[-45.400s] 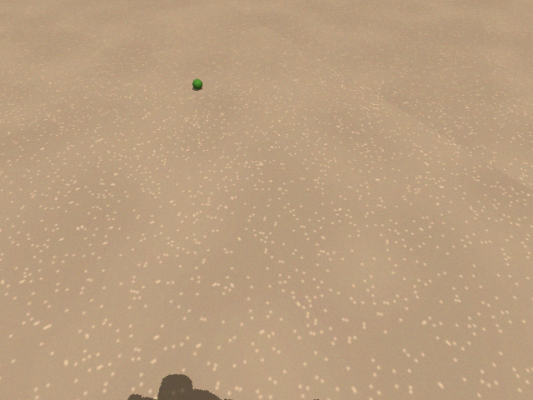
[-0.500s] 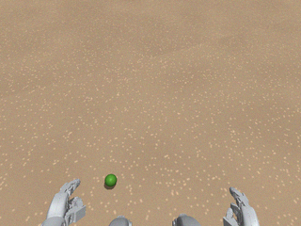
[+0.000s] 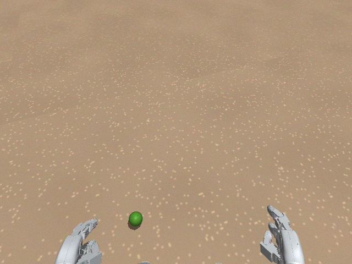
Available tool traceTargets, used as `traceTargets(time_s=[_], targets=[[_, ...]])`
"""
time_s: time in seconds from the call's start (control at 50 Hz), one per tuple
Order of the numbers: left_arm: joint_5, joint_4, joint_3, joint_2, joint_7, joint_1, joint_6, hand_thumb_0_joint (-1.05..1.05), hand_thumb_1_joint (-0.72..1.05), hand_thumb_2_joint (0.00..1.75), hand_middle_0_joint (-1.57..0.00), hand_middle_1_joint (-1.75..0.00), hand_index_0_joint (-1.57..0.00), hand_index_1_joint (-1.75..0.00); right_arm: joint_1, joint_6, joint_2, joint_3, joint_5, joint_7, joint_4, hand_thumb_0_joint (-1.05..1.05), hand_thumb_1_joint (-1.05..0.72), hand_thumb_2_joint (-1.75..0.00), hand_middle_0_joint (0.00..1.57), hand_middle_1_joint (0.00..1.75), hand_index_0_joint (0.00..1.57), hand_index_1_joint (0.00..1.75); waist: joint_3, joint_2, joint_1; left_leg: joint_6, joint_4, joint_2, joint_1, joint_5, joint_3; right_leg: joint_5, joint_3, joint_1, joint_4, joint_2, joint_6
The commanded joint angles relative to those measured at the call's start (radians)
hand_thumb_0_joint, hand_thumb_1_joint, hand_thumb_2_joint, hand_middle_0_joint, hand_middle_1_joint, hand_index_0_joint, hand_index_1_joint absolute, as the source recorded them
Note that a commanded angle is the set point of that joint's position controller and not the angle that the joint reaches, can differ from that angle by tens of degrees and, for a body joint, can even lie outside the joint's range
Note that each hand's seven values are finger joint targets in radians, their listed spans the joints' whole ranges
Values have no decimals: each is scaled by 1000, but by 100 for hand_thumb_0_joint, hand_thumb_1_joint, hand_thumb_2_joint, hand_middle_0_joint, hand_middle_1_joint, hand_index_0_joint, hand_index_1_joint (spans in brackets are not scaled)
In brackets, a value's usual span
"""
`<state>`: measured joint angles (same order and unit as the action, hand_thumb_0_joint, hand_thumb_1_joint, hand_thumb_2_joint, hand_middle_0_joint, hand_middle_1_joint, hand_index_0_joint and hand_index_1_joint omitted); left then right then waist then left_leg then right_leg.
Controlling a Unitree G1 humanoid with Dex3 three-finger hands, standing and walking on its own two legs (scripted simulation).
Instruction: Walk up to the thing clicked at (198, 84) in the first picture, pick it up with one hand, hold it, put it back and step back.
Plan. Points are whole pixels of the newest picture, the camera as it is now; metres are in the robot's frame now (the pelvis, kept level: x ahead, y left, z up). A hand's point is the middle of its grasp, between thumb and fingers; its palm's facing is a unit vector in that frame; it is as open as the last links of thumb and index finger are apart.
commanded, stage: home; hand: left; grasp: from above
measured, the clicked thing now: (135, 218) +0.45 +0.22 -0.68
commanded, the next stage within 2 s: stand in 1.60 s
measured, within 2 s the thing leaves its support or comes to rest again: neither
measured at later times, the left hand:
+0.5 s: hand (101, 257) +0.16 +0.18 -0.05, palm faces +0.04 -0.98 -0.20, open 7.4 cm
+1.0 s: hand (102, 255) +0.16 +0.17 -0.05, palm faces +0.04 -0.98 -0.20, open 7.4 cm
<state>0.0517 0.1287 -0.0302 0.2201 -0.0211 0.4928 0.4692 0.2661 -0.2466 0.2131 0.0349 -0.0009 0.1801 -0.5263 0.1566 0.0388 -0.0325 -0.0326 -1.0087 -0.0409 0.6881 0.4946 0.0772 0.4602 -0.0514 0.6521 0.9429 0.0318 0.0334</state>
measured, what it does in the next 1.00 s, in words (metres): stands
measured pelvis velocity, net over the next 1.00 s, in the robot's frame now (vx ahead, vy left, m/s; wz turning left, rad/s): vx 0.00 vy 0.00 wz -0.01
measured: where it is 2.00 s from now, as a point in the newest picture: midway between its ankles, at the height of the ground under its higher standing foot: outside the picture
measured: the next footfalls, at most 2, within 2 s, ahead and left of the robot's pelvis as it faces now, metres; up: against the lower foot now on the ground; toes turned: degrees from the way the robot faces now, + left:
none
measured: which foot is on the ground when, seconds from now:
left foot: down 0.00-1.00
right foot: down 0.00-1.00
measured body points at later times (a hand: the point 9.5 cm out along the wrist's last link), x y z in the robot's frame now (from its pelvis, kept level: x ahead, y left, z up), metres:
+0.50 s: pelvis +0.00 +0.00 +0.00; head +0.01 +0.00 +0.45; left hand +0.16 +0.23 -0.03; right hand +0.15 -0.25 -0.06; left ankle +0.01 +0.14 -0.68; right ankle +0.01 -0.14 -0.68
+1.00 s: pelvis +0.00 +0.00 +0.00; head +0.02 +0.00 +0.45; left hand +0.16 +0.23 -0.03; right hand +0.16 -0.25 -0.06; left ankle +0.01 +0.14 -0.68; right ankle +0.01 -0.14 -0.68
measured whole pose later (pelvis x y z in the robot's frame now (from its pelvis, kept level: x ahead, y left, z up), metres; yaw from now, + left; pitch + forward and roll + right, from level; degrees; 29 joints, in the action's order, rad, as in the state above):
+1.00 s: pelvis +0.00 +0.00 +0.00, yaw +0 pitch +10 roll -2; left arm 0.06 0.13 -0.03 0.22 -0.02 0.49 0.47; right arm 0.29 -0.25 0.21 0.03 0.00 0.19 -0.55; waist 0.16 0.04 -0.04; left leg -0.04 -1.02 -0.05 0.69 0.50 0.07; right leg 0.47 -0.04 0.66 0.96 0.03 0.03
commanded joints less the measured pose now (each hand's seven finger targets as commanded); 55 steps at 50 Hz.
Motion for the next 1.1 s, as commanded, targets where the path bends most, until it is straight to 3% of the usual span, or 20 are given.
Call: traceTargets(time_s=[0.0, 0.18, 0.52, 0.72, 0.74, 0.82, 0.86, 0.9, 1.0, 1.08], targets=[[-10, 203, -67, 103, -7, -25, -53, 0, 90, 90, -20, -30, -20, -30, -57, -55, 123, -56, 4, 12, 145, 0, -90, -90, 20, 30, 20, 30, 94, 16, -10, 39, 158, 47, -91, -220, -44, -195, -26, -66, -150, -44, -24], [-6, 206, -60, 100, -8, -19, -55, 0, 90, 90, -20, -30, -20, -30, -50, -57, 128, -60, 5, 14, 140, 0, -90, -90, 20, 30, 20, 30, 111, 13, -6, 37, 156, 43, -93, -244, -40, -212, -27, -75, -142, -47, -26], [-8, 195, -59, 101, -1, -33, -46, 0, 90, 90, -20, -30, -20, -30, -60, -65, 127, -60, 8, 16, 140, 0, -90, -90, 20, 30, 20, 30, 55, 5, -7, 40, 175, 43, -59, -123, -47, -101, -25, -41, -163, -46, -24], [-8, 199, -70, 111, -3, -22, -51, 0, 90, 90, -20, -30, -20, -30, -55, -68, 126, -62, 6, 20, 134, 0, -90, -90, 20, 30, 20, 30, 87, -5, -4, 39, 150, 42, -75, -198, -51, -167, -22, -59, -150, -44, -22], [-7, 191, -49, 93, -1, -19, -49, 0, 90, 90, -20, -30, -20, -30, -52, -69, 126, -60, 7, 20, 135, 0, -90, -90, 20, 30, 20, 30, 88, -13, -12, 40, 151, 42, -75, -202, -47, -173, -21, -55, -146, -45, -22], [-9, 202, -71, 112, -2, -20, -50, 0, 90, 90, -20, -30, -20, -30, -54, -68, 128, -64, 6, 20, 130, 0, -90, -90, 20, 30, 20, 30, 80, 7, -1, 36, 158, 39, -75, -198, -43, -163, -26, -55, -141, -46, -25], [-7, 195, -55, 98, -1, -19, -48, 0, 90, 90, -20, -30, -20, -30, -57, -66, 123, -60, 6, 19, 136, 0, -90, -90, 20, 30, 20, 30, 77, 0, -6, 39, 156, 43, -66, -186, -44, -157, -23, -50, -147, -45, -23], [-8, 204, -67, 107, -2, -31, -48, 0, 90, 90, -20, -30, -20, -30, -60, -66, 123, -61, 7, 20, 138, 0, -90, -90, 20, 30, 20, 30, 62, 5, -3, 38, 162, 42, -57, -164, -44, -137, -25, -46, -150, -45, -23], [-6, 201, -56, 96, -1, -14, -49, 0, 90, 90, -20, -30, -20, -30, -51, -64, 124, -62, 7, 19, 134, 0, -90, -90, 20, 30, 20, 30, 88, 6, -8, 38, 146, 42, -77, -215, -49, -186, -21, -59, -141, -44, -22], [-9, 219, -70, 119, -4, -26, -55, 0, 90, 90, -20, -30, -20, -30, -49, -60, 128, -67, 6, 19, 132, 0, -90, -90, 20, 30, 20, 30, 97, 4, -3, 37, 146, 40, -82, -230, -46, -198, -23, -65, -138, -45, -24]])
